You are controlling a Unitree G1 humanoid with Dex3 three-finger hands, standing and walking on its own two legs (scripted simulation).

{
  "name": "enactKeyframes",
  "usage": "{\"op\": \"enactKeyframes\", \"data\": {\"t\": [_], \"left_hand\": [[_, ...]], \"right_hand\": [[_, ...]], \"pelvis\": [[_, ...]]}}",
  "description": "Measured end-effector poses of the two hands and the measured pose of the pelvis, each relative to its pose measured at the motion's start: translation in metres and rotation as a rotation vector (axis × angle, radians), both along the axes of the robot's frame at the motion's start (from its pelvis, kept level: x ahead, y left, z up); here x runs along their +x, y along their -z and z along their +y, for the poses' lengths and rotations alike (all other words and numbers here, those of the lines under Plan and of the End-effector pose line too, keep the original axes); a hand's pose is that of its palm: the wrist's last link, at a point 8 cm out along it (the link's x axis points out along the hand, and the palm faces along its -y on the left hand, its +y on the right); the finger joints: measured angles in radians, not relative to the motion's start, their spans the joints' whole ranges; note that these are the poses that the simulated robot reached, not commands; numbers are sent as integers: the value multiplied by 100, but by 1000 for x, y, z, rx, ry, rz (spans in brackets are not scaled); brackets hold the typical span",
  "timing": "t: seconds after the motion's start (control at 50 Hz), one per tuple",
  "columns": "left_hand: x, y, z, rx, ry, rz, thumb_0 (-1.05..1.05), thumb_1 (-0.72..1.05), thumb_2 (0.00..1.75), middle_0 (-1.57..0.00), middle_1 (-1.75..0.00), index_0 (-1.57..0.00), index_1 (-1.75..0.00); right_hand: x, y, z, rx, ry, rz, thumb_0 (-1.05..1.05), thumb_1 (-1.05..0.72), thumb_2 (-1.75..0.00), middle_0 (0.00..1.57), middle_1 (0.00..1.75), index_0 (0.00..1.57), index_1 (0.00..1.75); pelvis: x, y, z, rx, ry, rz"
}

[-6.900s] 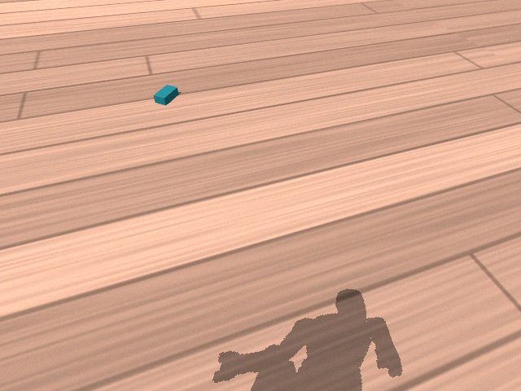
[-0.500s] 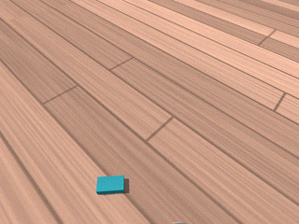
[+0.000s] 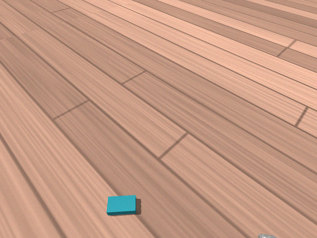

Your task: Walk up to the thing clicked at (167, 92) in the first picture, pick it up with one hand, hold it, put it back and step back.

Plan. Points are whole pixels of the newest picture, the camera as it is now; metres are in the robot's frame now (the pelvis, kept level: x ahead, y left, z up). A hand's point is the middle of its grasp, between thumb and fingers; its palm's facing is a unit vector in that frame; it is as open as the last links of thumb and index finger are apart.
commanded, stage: walk up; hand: left
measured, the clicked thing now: (122, 205) +0.45 +0.20 -0.74
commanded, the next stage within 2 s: none
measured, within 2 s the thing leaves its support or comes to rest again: neither
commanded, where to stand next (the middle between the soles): +0.03 +0.01 m, yaw -3 degrees
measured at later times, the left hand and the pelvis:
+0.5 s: hand out of the picture +0.09 +0.25 -0.15, palm faces +0.00 -0.95 -0.32, open 7.4 cm; pelvis +0.00 +0.00 +0.01, yaw +0 degrees
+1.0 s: hand out of the picture +0.07 +0.28 -0.18, palm faces -0.03 -0.94 -0.35, open 7.4 cm; pelvis -0.08 +0.01 -0.03, yaw +1 degrees
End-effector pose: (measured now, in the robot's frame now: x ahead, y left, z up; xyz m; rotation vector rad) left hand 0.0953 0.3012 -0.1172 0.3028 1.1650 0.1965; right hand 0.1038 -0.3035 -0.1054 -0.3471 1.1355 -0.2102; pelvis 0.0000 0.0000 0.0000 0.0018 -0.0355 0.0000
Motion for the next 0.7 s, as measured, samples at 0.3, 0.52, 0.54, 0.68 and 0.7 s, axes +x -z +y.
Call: {"op": "enactKeyframes", "data": {"t": [0.3,0.52,0.54,0.68,0.7], "left_hand": [[-20,-3,-5,0,-27,81,0,90,90,-20,-29,-20,-30],[-14,-4,-10,-11,-27,56,0,90,89,-20,-29,-20,-30],[-13,-4,-10,-11,-26,54,0,90,89,-20,-29,-20,-30],[-12,-3,-10,-15,-35,45,0,90,89,-20,-29,-20,-30],[-12,-2,-8,-11,-40,45,0,90,89,-20,-29,-20,-30]], "right_hand": [[-24,8,1,30,24,90,1,-90,-90,20,30,21,30],[-29,7,2,34,36,82,1,-90,-90,20,30,21,30],[-29,7,2,33,36,80,1,-90,-90,20,30,21,30],[-31,6,-1,24,41,78,1,-90,-90,20,30,21,30],[-31,6,-3,19,43,79,1,-90,-90,20,30,21,30]], "pelvis": [[3,-6,-3,2,-1,4],[3,-7,-4,3,2,-5],[3,-7,-4,3,2,-6],[-1,-6,-5,5,3,-1],[-5,-5,-5,7,1,1]]}}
